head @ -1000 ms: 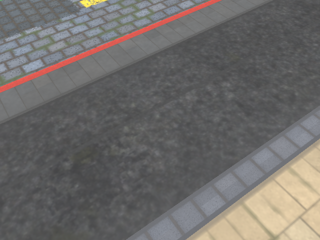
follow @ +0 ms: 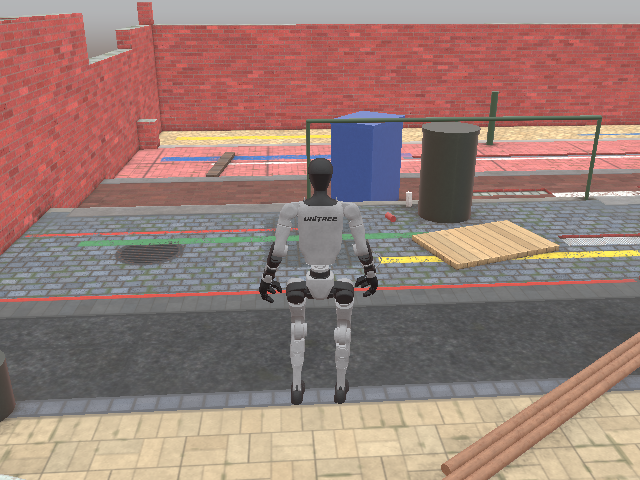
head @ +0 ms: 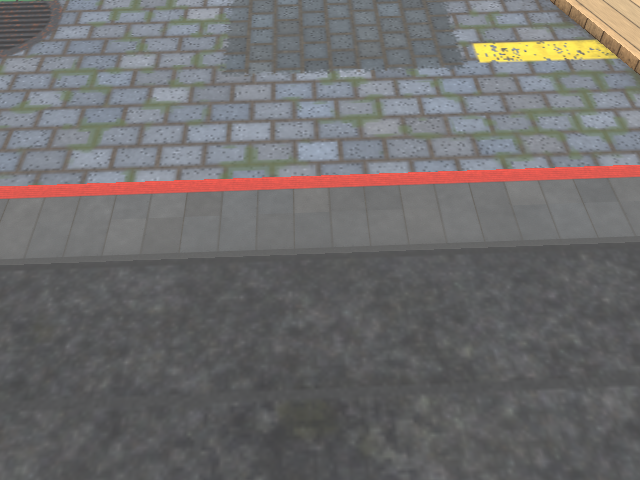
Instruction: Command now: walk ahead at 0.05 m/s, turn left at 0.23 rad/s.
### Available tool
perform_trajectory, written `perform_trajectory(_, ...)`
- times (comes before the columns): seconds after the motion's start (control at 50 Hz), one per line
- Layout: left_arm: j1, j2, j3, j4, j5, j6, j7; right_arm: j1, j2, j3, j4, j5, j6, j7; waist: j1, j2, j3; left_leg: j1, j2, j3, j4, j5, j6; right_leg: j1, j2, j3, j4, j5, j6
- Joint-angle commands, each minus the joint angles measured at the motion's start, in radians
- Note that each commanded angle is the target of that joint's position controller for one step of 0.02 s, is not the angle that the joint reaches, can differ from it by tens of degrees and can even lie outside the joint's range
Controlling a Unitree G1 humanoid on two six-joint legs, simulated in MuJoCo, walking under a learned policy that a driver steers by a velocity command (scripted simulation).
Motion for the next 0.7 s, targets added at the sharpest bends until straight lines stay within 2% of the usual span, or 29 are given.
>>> perform_trajectory(0.02, -0.034, 0.155, 0.037, -0.059, -0.006, 0.011, -0.006, 0.095, -0.052, -0.001, -0.031, 0.0, -0.011, -0.003, -0.045, -0.163, -0.116, 0.213, -0.022, 0.062, -0.198, 0.038, 0.021, -0.012, -0.216, 0.197, -0.144, -0.074, -0.152)
perform_trajectory(0.04, -0.03, 0.152, 0.036, -0.055, -0.012, 0.019, -0.006, 0.121, -0.049, 0.001, -0.02, -0.003, -0.021, -0.006, -0.061, -0.137, -0.104, 0.297, -0.026, 0.066, -0.321, 0.096, 0.038, -0.057, -0.208, 0.19, -0.112, -0.082, -0.12)
perform_trajectory(0.06, 0.009, 0.135, 0.033, -0.042, -0.007, 0.023, -0.009, 0.123, -0.064, 0.004, -0.02, -0.007, -0.032, -0.008, -0.062, -0.081, -0.08, 0.345, 0.005, -0.001, -0.46, 0.145, 0.055, -0.098, -0.183, 0.171, -0.073, -0.115, -0.059)
perform_trajectory(0.08, 0.057, 0.054, 0.016, -0.055, -0.003, 0.024, -0.02, 0.114, -0.119, 0.002, -0.037, -0.024, -0.044, -0.016, -0.029, 0.144, -0.101, 0.374, 0.243, -0.301, -0.628, 0.079, 0.088, -0.144, -0.089, 0.073, 0.134, -0.262, 0.017)
perform_trajectory(0.1, 0.034, 0.042, 0.009, -0.072, -0.019, 0.036, -0.008, 0.036, -0.18, -0.012, -0.056, -0.012, -0.046, -0.027, -0.028, 0.273, -0.022, 0.121, 0.376, -0.441, -0.68, 0.11, 0.192, -0.118, 0.021, 0.073, 0.184, -0.412, 0.045)
perform_trajectory(0.12, -0.001, 0.089, 0.021, -0.061, -0.022, 0.05, -0.006, 0.011, -0.12, 0.001, -0.049, -0.019, -0.055, -0.032, -0.028, 0.166, 0.018, 0.067, 0.319, -0.358, -0.665, 0.137, 0.206, -0.038, -0.009, 0.145, 0.274, -0.359, 0.046)
perform_trajectory(0.14, 0.012, 0.077, 0.022, -0.051, -0.029, 0.053, -0.011, -0.034, -0.084, 0.015, -0.045, -0.015, -0.062, -0.037, 0.005, 0.158, 0.012, 0.07, 0.269, -0.281, -0.651, 0.191, 0.19, -0.028, 0.009, 0.146, 0.291, -0.318, 0.041)
perform_trajectory(0.16, 0.042, 0.076, 0.024, -0.026, -0.026, 0.051, -0.011, -0.051, -0.072, 0.02, -0.041, -0.013, -0.067, -0.04, 0.019, 0.142, 0.001, 0.103, 0.221, -0.218, -0.633, 0.273, 0.167, -0.016, 0.015, 0.143, 0.296, -0.281, 0.04)
perform_trajectory(0.18, 0.061, 0.081, 0.028, -0.011, -0.015, 0.048, -0.008, -0.05, -0.073, 0.02, -0.037, -0.004, -0.075, -0.048, 0.018, 0.151, -0.022, 0.159, 0.196, -0.177, -0.599, 0.391, 0.158, -0.014, 0.019, 0.133, 0.301, -0.261, 0.04)
perform_trajectory(0.2, 0.081, 0.073, 0.025, 0.007, -0.009, 0.044, -0.007, -0.036, -0.06, 0.025, -0.028, 0.001, -0.08, -0.05, 0.013, 0.133, -0.057, 0.215, 0.185, -0.148, -0.559, 0.532, 0.162, -0.002, 0.024, 0.131, 0.295, -0.268, 0.045)
perform_trajectory(0.24, 0.063, 0.047, 0.016, 0.009, -0.017, 0.04, -0.001, 0.004, -0.05, 0.029, -0.003, 0.009, -0.086, -0.052, -0.007, 0.107, -0.092, 0.29, 0.195, -0.141, -0.508, 0.652, 0.172, 0.02, 0.024, 0.134, 0.223, -0.289, 0.053)
perform_trajectory(0.28, 0.05, 0.033, 0.008, 0.014, -0.025, 0.039, 0.009, 0.016, -0.055, 0.026, 0.018, 0.01, -0.084, -0.056, -0.018, 0.113, -0.096, 0.32, 0.193, -0.155, -0.475, 0.639, 0.169, 0.057, 0.031, 0.126, 0.093, -0.258, 0.058)
perform_trajectory(0.32, 0.081, 0.039, 0.005, 0.038, -0.022, 0.032, 0.017, 0.002, -0.062, 0.02, 0.028, 0.018, -0.08, -0.059, 0.0, 0.091, -0.104, 0.271, 0.169, -0.161, -0.456, 0.52, 0.122, 0.187, 0.012, 0.14, -0.082, -0.032, 0.054)
perform_trajectory(0.34, 0.084, 0.07, 0.009, 0.043, -0.011, 0.024, 0.02, 0.018, -0.046, 0.024, 0.033, 0.018, -0.082, -0.057, -0.013, 0.06, -0.106, 0.224, 0.147, -0.166, -0.457, 0.423, 0.088, 0.246, -0.043, 0.194, -0.095, 0.052, 0.049)
perform_trajectory(0.36, 0.06, 0.119, 0.017, 0.043, -0.012, 0.016, 0.018, 0.059, -0.039, 0.021, 0.043, 0.018, -0.082, -0.051, -0.057, 0.0, -0.075, 0.203, 0.092, -0.134, -0.473, 0.341, 0.068, 0.223, -0.082, 0.232, -0.062, 0.124, 0.033)
perform_trajectory(0.38, 0.044, 0.105, 0.019, 0.06, -0.025, 0.014, 0.008, 0.055, -0.037, 0.02, 0.066, 0.017, -0.078, -0.048, -0.051, -0.062, -0.035, 0.242, 0.063, -0.101, -0.497, 0.28, 0.06, 0.131, -0.072, 0.227, -0.064, 0.067, 0.019)
perform_trajectory(0.4, 0.047, 0.065, 0.008, 0.068, -0.023, 0.01, 0.002, 0.043, -0.05, 0.016, 0.083, 0.014, -0.074, -0.049, -0.034, -0.066, -0.015, 0.268, 0.068, -0.102, -0.487, 0.268, 0.057, 0.096, -0.064, 0.226, -0.092, -0.001, 0.02)
perform_trajectory(0.42, 0.047, 0.057, 0.006, 0.077, -0.02, 0.009, 0.002, 0.039, -0.055, 0.012, 0.095, 0.014, -0.072, -0.049, -0.03, -0.068, -0.001, 0.273, 0.073, -0.104, -0.478, 0.283, 0.06, 0.087, -0.056, 0.222, -0.108, -0.033, 0.023)
perform_trajectory(0.5, 0.05, 0.06, 0.006, 0.112, -0.02, 0.003, 0.012, 0.035, -0.046, 0.01, 0.139, 0.015, -0.078, -0.049, -0.026, -0.045, -0.026, 0.274, 0.08, -0.106, -0.487, 0.308, 0.06, 0.128, -0.053, 0.223, -0.121, -0.033, 0.017)
perform_trajectory(0.7, 0.059, 0.043, -0.002, 0.201, -0.018, 0.004, 0.017, 0.08, -0.039, 0.015, 0.263, 0.017, -0.074, -0.056, -0.025, -0.013, 0.006, 0.245, 0.077, -0.105, -0.531, 0.232, 0.043, 0.129, -0.053, 0.231, -0.144, -0.107, 0.002)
